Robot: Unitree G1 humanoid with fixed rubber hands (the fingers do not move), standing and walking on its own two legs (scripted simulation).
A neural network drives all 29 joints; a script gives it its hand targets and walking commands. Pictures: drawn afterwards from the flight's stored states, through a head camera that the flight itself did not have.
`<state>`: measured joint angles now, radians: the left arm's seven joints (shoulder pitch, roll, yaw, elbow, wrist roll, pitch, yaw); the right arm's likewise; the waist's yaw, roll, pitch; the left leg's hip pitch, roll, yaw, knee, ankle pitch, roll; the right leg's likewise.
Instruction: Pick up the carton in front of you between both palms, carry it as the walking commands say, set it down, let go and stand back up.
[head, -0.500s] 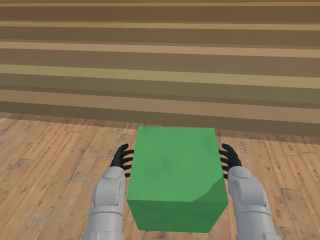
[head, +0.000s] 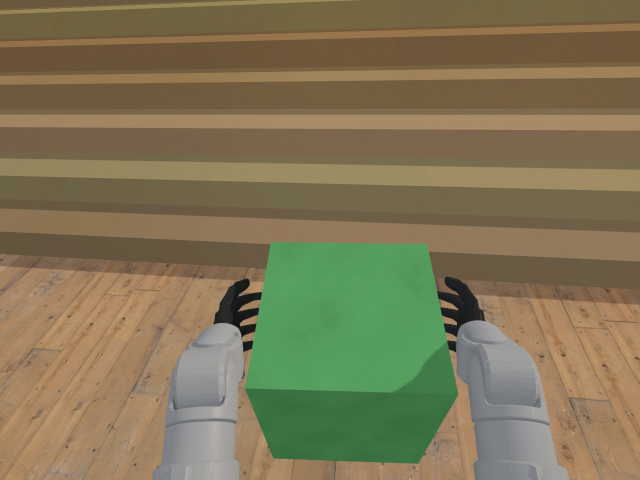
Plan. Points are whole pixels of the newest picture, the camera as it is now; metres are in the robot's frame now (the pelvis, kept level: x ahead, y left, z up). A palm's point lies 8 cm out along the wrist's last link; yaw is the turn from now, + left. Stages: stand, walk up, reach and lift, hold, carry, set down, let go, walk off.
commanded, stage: carry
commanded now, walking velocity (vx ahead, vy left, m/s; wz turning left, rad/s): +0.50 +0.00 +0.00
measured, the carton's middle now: (346, 356) +0.31 +0.00 +0.01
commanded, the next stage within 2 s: none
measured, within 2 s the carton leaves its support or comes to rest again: neither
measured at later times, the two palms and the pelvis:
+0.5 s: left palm (277, 222) +0.52 +0.12 +0.10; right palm (453, 223) +0.51 -0.18 +0.09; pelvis +0.24 -0.03 -0.01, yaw +1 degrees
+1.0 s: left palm (279, 154) +0.84 +0.15 +0.07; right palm (403, 148) +0.84 -0.15 +0.07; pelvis +0.57 +0.00 -0.01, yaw +0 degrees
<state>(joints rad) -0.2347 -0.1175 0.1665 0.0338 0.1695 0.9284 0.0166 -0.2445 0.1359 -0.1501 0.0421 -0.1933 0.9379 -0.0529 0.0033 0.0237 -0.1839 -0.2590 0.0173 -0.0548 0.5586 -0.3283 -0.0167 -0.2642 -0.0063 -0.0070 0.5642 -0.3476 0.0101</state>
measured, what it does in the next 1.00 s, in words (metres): walks ahead: left foot, then right foot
